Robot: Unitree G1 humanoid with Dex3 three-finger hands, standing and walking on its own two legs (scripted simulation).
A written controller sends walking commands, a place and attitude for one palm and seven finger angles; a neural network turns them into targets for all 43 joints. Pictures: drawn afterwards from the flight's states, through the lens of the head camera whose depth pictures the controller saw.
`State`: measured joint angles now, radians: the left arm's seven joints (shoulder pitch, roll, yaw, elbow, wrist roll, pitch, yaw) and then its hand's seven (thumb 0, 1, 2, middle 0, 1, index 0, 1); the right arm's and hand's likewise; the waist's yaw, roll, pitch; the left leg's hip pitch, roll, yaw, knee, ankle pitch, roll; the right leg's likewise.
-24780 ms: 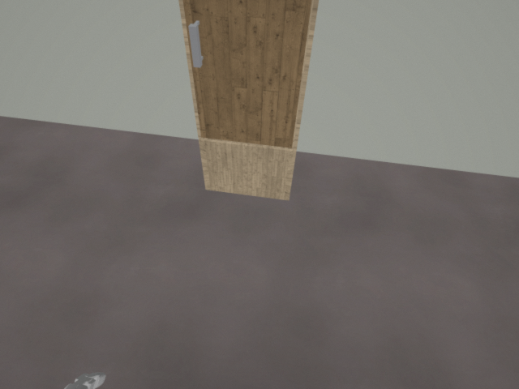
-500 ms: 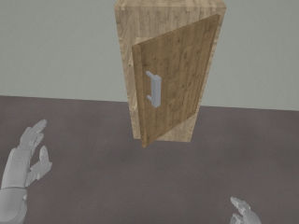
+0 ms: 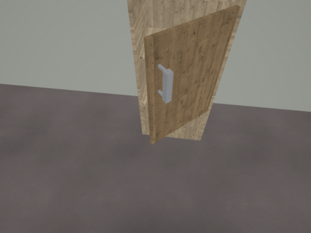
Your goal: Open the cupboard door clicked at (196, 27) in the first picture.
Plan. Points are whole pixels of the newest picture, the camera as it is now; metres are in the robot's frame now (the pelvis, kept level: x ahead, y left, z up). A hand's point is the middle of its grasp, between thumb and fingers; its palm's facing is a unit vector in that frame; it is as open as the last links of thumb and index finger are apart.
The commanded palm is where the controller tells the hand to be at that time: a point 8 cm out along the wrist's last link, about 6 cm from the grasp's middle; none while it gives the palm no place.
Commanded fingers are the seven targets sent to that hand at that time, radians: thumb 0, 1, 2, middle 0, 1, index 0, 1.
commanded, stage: let the arm hang, fingers relaxed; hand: left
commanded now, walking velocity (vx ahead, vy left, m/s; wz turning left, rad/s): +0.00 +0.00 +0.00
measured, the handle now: (163, 83) +0.59 +0.01 +0.02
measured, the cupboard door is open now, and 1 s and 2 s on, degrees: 43 43 43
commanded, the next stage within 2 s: look to check the result in 0.52 s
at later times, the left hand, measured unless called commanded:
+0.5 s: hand out of the picture +0.04 +0.18 -0.17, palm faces +0.02 -0.98 -0.20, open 7.3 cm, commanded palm none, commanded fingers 0.00 0.90 0.90 -0.20 -0.30 -0.20 -0.30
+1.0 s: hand out of the picture +0.04 +0.17 -0.17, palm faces +0.03 -0.98 -0.20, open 7.3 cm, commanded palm none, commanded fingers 0.00 0.90 0.90 -0.20 -0.30 -0.20 -0.30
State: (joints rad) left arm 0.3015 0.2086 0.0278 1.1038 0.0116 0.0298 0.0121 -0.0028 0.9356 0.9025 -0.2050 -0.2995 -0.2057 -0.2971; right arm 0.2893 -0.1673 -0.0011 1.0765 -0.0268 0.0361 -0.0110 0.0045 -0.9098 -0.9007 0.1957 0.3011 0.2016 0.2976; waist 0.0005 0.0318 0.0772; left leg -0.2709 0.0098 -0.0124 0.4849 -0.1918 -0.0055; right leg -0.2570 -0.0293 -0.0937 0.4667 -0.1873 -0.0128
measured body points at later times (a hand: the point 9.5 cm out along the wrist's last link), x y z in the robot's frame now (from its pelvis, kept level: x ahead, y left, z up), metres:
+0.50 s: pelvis +0.01 +0.00 +0.00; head +0.02 -0.01 +0.45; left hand +0.04 +0.23 -0.15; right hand +0.00 -0.21 -0.16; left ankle +0.04 +0.12 -0.74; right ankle +0.04 -0.12 -0.74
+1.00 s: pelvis +0.03 -0.01 +0.01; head +0.05 -0.01 +0.45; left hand +0.04 +0.22 -0.15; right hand +0.03 -0.22 -0.16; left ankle +0.04 +0.12 -0.74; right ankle +0.04 -0.12 -0.74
